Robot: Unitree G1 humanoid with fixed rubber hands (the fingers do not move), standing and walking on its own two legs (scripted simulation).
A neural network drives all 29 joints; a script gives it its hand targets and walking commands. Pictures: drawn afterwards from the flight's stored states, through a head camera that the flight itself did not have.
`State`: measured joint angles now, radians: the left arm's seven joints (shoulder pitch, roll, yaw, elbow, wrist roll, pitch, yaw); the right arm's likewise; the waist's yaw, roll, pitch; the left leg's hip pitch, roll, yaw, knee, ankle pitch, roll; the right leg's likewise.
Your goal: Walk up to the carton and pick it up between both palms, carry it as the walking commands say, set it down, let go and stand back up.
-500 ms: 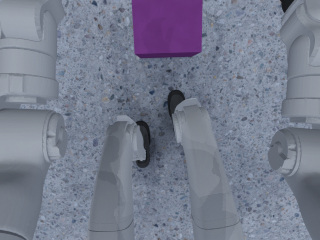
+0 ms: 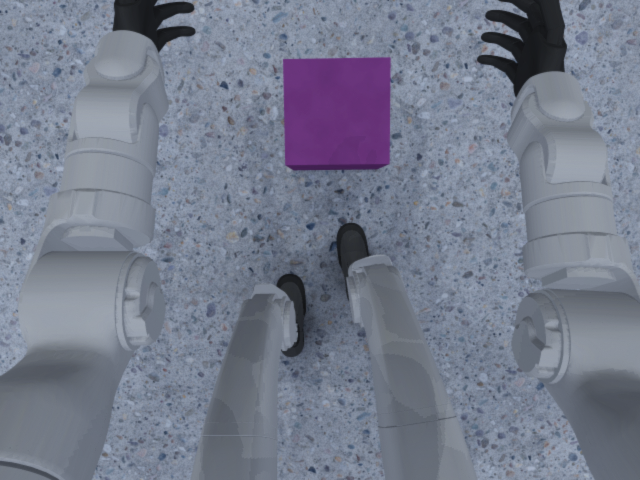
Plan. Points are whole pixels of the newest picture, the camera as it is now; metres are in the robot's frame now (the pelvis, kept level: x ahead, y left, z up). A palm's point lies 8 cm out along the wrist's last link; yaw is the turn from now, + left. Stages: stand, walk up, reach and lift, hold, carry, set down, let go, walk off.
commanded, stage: let go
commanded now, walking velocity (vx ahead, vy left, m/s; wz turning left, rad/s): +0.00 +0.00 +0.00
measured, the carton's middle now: (335, 120) +0.52 -0.07 -0.57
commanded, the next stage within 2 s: stand in 1.32 s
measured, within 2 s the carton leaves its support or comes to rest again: neither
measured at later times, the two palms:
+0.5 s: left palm (78, 209) +0.39 +0.15 -0.01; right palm out of the picture +0.30 -0.27 -0.01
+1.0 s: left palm out of the picture +0.27 +0.23 +0.03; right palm (639, 344) +0.25 -0.23 +0.03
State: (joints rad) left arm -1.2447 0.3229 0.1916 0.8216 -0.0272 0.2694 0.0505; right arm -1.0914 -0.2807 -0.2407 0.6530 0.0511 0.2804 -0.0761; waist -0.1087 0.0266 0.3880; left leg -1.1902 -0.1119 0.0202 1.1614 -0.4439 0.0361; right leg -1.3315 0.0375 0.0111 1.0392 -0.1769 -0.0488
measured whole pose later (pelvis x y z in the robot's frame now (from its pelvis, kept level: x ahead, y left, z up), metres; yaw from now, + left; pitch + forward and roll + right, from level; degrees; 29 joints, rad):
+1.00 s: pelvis +0.10 +0.00 +0.10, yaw -1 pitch -4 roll -2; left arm 0.22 0.18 0.06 0.43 0.03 0.07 -0.05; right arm 0.24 -0.20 -0.03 0.34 -0.02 0.13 0.05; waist -0.03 0.05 0.18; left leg -0.08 -0.05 -0.07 0.55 -0.40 0.05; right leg -0.23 0.09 -0.02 0.49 -0.19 -0.05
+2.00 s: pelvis +0.10 +0.02 +0.11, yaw -1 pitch -4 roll +1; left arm 0.29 0.31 0.04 0.91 0.03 -0.01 0.00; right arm 0.33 -0.36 -0.04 0.79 -0.05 -0.03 -0.02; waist 0.02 0.03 -0.09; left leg -0.04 -0.12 -0.04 0.44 -0.33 0.09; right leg -0.25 0.02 0.02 0.52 -0.20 -0.02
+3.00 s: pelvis +0.09 -0.01 +0.11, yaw +0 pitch -4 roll +0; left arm 0.13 0.34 0.00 1.15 0.00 -0.02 0.00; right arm 0.24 -0.38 0.01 1.04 -0.02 -0.03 -0.02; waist 0.01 0.02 -0.01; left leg -0.01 -0.07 -0.07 0.37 -0.28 0.04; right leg -0.19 0.06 -0.01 0.37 -0.11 -0.06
